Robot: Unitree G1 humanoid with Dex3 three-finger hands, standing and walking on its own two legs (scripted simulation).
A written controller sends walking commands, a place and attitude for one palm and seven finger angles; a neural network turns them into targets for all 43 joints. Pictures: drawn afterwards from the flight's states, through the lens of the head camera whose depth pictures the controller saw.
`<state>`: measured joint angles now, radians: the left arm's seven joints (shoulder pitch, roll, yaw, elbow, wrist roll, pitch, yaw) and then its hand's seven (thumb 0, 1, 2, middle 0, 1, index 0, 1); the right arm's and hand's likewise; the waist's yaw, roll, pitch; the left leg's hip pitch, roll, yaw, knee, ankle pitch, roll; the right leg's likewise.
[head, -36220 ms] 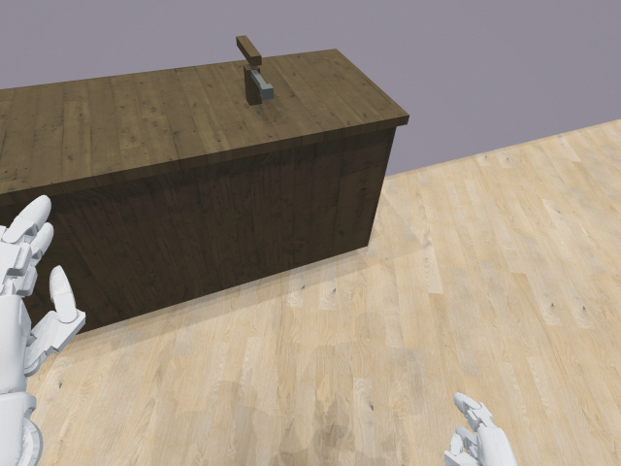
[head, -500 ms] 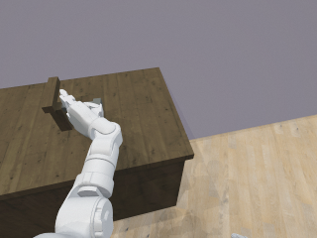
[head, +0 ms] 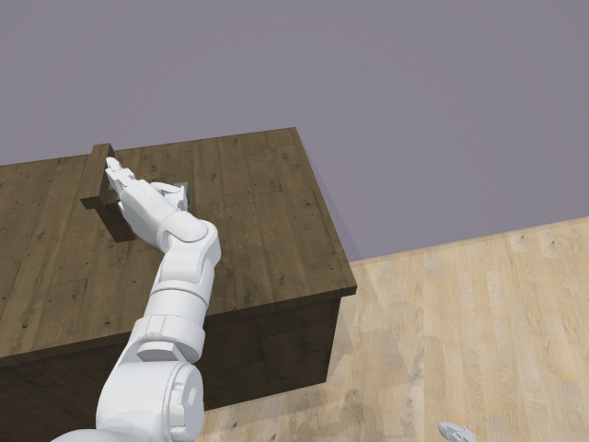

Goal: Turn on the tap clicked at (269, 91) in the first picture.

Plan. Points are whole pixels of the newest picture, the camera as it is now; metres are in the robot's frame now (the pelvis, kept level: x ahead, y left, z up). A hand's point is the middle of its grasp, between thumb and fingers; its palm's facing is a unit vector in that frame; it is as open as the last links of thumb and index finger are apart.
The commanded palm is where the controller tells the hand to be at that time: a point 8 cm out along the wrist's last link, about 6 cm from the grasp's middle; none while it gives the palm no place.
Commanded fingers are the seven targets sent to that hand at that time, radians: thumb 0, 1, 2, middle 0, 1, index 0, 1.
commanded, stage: lift the hand up off the lever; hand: left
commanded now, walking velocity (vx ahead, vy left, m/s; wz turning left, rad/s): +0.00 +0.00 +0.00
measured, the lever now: (182, 193) +0.51 +0.21 +0.04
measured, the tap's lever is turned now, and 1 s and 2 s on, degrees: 85 85 85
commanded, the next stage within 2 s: draw the hand back beside the body in 0.04 s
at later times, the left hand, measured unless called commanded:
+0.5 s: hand (154, 241) +0.34 +0.19 +0.12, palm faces +0.26 -0.94 -0.23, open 7.7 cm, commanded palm +0.31 +0.22 +0.14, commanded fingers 0.00 0.90 0.90 -0.17 -0.21 -0.17 -0.21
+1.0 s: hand (93, 277) +0.26 +0.22 +0.16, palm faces +0.26 -0.92 -0.29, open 7.5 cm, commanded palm +0.23 +0.26 +0.17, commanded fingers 0.00 0.90 0.90 -0.19 -0.28 -0.19 -0.28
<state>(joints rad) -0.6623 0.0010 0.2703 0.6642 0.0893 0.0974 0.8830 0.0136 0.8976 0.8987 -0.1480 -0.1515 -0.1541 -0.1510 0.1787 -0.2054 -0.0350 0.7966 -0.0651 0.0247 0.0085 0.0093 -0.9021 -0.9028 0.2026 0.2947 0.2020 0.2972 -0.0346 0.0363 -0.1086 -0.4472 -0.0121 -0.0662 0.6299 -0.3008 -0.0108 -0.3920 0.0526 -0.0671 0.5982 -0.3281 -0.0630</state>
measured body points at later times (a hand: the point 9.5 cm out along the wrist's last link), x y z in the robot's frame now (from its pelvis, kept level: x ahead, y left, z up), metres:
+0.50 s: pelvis +0.02 +0.01 +0.01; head -0.01 -0.01 +0.46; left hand +0.32 +0.24 +0.13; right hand +0.14 -0.25 -0.09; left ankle +0.01 +0.13 -0.73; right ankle -0.02 -0.08 -0.73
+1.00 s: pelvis +0.00 +0.02 +0.02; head -0.02 +0.00 +0.47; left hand +0.24 +0.27 +0.17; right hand +0.16 -0.21 -0.08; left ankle +0.01 +0.13 -0.73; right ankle -0.02 -0.08 -0.73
